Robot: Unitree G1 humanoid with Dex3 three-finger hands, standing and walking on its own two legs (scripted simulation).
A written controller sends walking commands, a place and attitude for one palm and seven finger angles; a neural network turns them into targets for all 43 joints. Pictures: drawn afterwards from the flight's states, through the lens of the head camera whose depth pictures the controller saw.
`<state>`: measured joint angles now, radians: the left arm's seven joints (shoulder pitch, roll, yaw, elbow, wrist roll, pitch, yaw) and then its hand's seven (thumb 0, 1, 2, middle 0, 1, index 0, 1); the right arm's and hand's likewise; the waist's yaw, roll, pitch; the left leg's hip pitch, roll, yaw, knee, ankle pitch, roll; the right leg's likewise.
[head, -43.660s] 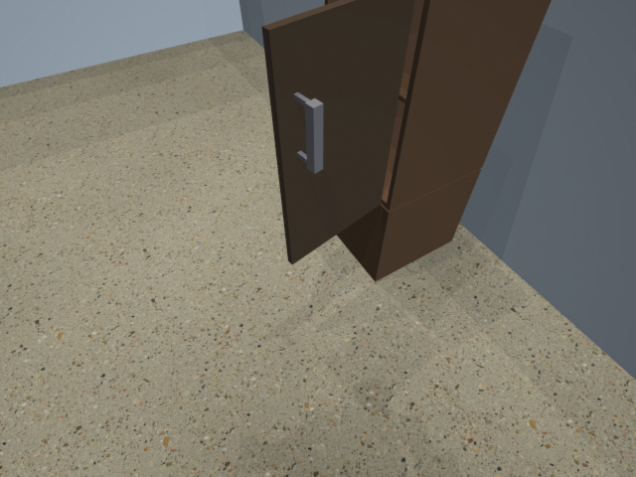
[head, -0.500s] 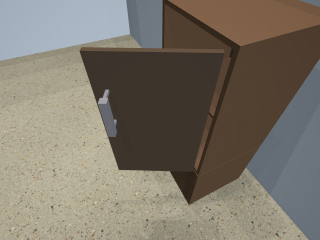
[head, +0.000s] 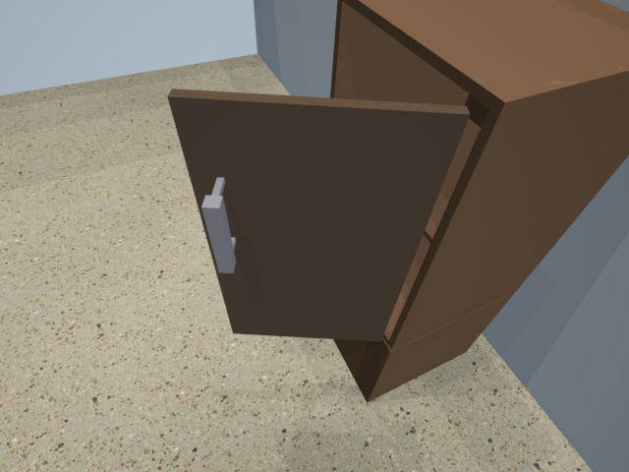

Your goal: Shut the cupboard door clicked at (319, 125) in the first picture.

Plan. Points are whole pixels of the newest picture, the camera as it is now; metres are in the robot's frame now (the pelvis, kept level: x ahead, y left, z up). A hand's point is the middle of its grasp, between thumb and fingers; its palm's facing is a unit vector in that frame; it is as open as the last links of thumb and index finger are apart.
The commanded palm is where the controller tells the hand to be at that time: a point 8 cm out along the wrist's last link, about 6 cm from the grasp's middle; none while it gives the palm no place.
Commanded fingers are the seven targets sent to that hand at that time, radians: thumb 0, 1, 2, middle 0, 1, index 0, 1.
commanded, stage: look again from close up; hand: left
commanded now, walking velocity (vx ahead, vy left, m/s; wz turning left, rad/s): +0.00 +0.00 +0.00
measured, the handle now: (223, 226) +0.42 +0.17 +0.06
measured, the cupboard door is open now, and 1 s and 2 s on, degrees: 62 62 62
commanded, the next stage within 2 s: raise the hand and make a fist in 0.08 s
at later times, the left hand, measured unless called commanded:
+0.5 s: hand (204, 417) +0.18 +0.15 -0.01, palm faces +0.01 -1.00 +0.03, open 6.6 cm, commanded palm +0.11 +0.22 -0.05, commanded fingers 0.00 0.90 0.90 -0.49 -0.62 -0.49 -0.62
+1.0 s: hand (181, 417) +0.18 +0.17 +0.00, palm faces +0.08 -1.00 -0.04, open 4.2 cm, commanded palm +0.14 +0.22 +0.00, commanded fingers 0.00 0.90 0.90 -0.95 -1.12 -0.95 -1.12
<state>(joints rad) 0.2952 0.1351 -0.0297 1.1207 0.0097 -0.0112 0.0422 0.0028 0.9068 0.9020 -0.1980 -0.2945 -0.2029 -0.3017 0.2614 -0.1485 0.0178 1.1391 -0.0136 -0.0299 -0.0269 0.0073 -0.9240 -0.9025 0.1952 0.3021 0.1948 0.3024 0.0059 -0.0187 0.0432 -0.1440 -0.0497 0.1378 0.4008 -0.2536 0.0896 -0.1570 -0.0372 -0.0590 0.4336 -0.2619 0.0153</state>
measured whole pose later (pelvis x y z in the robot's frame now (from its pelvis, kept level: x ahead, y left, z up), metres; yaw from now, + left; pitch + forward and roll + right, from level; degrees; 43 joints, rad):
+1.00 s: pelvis +0.00 -0.04 -0.06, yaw +7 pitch +12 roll -1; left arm 0.46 0.25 0.16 -0.11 -0.31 -0.30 -0.30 0.01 0.89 0.90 -0.78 -0.92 -0.78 -0.93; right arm 0.27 -0.20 0.04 0.51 0.03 -0.20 -0.04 0.01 -0.91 -0.90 0.20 0.30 0.20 0.30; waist 0.00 0.04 -0.12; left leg -0.72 -0.03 0.01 1.01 -0.51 0.04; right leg -0.74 0.04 -0.12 0.96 -0.43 -0.08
